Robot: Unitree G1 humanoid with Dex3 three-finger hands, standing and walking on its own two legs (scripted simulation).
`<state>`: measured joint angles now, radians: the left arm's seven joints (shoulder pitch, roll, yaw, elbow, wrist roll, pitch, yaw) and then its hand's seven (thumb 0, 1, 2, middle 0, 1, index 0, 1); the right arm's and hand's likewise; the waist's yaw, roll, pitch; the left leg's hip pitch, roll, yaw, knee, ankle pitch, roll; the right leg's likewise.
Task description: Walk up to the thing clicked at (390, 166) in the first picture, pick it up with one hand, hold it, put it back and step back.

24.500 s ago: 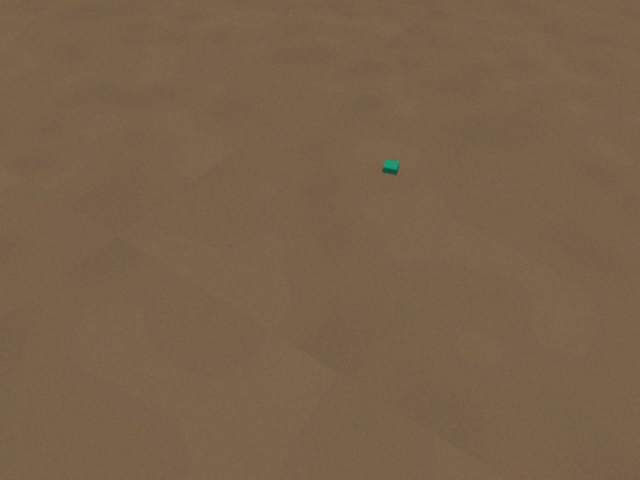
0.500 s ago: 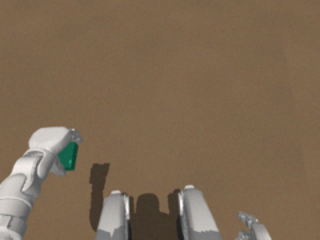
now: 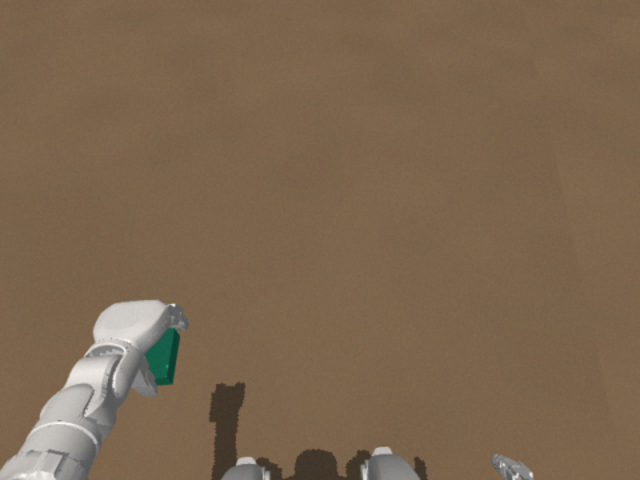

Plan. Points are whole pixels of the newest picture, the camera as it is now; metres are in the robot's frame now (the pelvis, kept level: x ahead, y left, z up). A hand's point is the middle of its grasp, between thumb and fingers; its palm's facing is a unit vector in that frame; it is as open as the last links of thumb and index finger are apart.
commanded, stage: lift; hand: left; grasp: from above
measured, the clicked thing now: (146, 357) +0.34 +0.24 -0.10
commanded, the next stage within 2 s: hold in 0.18 s
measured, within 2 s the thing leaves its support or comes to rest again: neither
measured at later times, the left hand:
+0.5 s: hand (132, 323) +0.35 +0.23 -0.01, palm faces -0.46 -0.03 -0.89, open 10.0 cm
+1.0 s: hand (131, 323) +0.33 +0.22 +0.02, palm faces -0.44 -0.03 -0.90, open 10.0 cm
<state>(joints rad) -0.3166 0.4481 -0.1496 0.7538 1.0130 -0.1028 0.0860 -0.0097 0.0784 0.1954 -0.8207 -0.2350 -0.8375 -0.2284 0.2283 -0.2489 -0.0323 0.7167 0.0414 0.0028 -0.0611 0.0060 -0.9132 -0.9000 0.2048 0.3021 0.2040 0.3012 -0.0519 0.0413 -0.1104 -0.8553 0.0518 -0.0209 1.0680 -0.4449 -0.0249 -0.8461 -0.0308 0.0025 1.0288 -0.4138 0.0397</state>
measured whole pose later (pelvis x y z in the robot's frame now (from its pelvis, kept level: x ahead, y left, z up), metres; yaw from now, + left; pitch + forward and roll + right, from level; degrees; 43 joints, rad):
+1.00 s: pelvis +0.03 +0.00 +0.05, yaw -1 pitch +5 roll +0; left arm -0.24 0.43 -0.18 0.62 1.00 -0.09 -0.05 -0.01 0.05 0.29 -0.79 -0.31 -0.80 -0.30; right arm 0.21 -0.25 -0.04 0.68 0.05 0.07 -0.07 0.01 -0.90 -0.89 0.20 0.30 0.20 0.30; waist 0.00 0.05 -0.07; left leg -0.44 0.04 0.02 0.69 -0.33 -0.02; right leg -0.46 -0.04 0.03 0.69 -0.31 0.04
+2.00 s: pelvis +0.03 +0.00 +0.07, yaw -1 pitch +2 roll +0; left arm -0.21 0.44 -0.19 0.55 0.98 -0.08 -0.11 -0.01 0.06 0.27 -0.77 -0.36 -0.79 -0.34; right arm 0.17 -0.25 -0.02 0.67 0.06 0.06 -0.09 0.01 -0.91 -0.90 0.20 0.30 0.20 0.30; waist 0.01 0.05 -0.02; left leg -0.31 0.04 0.04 0.55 -0.27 -0.02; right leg -0.34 -0.04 0.03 0.56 -0.25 0.04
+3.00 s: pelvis -0.02 +0.01 -0.10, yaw -1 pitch +28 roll -2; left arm -0.65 0.48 -0.09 1.13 1.21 -0.15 0.32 -0.01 0.06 0.30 -0.75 -0.39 -0.77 -0.38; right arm 0.22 -0.26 -0.08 0.73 -0.03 0.06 -0.03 0.00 -0.91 -0.90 0.20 0.30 0.20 0.30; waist -0.11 0.03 -0.17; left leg -1.43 0.04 -0.05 1.50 -0.56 -0.02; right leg -1.41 -0.03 0.01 1.45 -0.53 0.05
